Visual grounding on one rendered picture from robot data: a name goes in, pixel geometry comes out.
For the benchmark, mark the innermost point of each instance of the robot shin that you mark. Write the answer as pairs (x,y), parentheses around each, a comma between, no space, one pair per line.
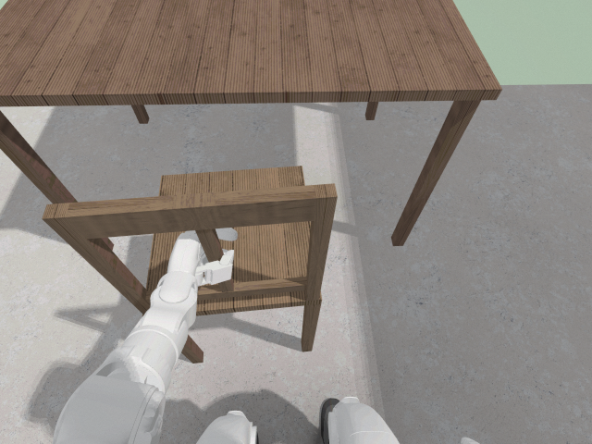
(347,400)
(236,413)

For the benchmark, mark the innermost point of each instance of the left robot upper arm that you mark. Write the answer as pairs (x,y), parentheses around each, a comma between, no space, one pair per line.
(108,410)

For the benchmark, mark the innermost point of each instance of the left robot shin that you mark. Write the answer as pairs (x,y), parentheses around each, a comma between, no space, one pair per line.
(236,413)

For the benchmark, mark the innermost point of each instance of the chair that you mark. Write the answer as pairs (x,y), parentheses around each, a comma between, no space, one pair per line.
(280,254)

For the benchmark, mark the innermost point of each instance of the robot left hand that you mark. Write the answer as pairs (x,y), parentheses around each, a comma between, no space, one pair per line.
(188,256)

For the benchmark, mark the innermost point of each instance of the table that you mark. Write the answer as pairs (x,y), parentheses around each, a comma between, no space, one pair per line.
(194,52)

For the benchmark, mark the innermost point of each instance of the right robot shin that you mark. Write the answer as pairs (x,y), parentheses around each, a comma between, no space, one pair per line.
(347,400)

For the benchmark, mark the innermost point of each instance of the robot left forearm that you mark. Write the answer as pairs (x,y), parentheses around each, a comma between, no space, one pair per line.
(154,345)

